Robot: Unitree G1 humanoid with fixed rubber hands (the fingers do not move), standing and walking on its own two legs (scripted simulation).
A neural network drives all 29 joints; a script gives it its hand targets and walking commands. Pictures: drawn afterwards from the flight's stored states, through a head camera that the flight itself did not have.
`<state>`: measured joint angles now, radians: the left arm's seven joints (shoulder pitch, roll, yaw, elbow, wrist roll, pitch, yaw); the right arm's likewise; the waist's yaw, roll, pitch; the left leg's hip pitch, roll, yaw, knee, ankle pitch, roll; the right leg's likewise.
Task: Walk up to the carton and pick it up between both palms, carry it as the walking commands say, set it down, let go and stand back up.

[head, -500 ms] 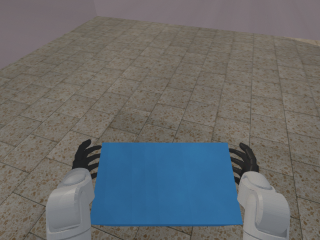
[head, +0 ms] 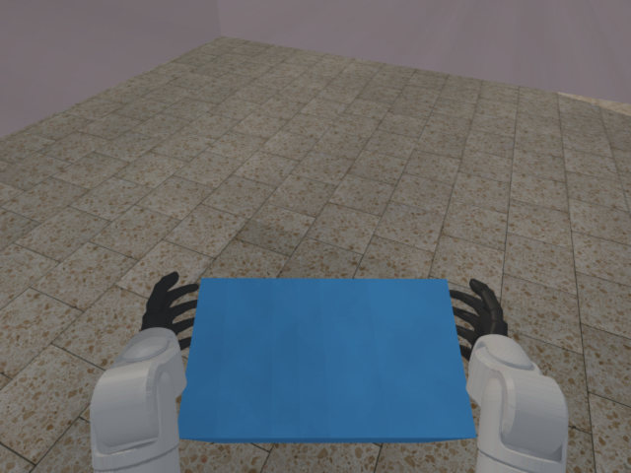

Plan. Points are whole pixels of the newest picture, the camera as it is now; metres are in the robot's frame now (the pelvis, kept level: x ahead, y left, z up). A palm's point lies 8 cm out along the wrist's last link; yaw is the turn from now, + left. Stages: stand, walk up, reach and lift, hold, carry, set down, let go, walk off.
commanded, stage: carry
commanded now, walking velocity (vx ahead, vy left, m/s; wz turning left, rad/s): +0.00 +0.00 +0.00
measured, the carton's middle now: (322, 368) +0.25 +0.00 +0.01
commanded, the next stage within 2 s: none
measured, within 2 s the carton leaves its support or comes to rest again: neither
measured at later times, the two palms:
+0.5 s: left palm (175, 331) +0.25 +0.18 +0.09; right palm (484, 339) +0.25 -0.19 +0.09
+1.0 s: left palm (187, 311) +0.30 +0.18 +0.07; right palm (468, 316) +0.30 -0.19 +0.07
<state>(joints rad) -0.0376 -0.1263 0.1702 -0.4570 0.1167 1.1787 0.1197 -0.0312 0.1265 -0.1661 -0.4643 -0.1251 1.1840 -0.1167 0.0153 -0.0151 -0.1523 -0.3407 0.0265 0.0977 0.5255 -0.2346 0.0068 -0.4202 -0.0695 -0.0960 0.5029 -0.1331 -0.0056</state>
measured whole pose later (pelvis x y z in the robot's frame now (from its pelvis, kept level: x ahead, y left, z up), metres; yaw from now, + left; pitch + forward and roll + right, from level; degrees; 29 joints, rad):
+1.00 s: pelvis +0.03 -0.01 +0.00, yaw +1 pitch +3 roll +0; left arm -0.13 -0.13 0.23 -0.14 0.15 0.89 0.08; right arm -0.13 0.13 -0.23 -0.15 -0.16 0.90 -0.08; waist 0.00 0.00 -0.10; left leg -0.32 0.04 0.07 0.55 -0.28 -0.01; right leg -0.39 -0.06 -0.12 0.52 -0.19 -0.01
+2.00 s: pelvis +0.04 +0.00 +0.00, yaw +0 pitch +3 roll +0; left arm -0.09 -0.13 0.21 -0.18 0.13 0.88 0.10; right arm -0.09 0.12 -0.21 -0.18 -0.13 0.89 -0.09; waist 0.01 0.00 -0.11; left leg -0.30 0.04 0.08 0.54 -0.30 0.00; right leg -0.37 -0.06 -0.11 0.52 -0.20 0.00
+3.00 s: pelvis +0.03 -0.01 +0.00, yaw +0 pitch +3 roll +0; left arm -0.09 -0.13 0.20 -0.24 0.13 0.96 0.10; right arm -0.08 0.13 -0.20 -0.25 -0.14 0.96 -0.10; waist 0.00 0.00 -0.11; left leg -0.29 0.04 0.08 0.52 -0.28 -0.01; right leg -0.37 -0.05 -0.12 0.51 -0.19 -0.01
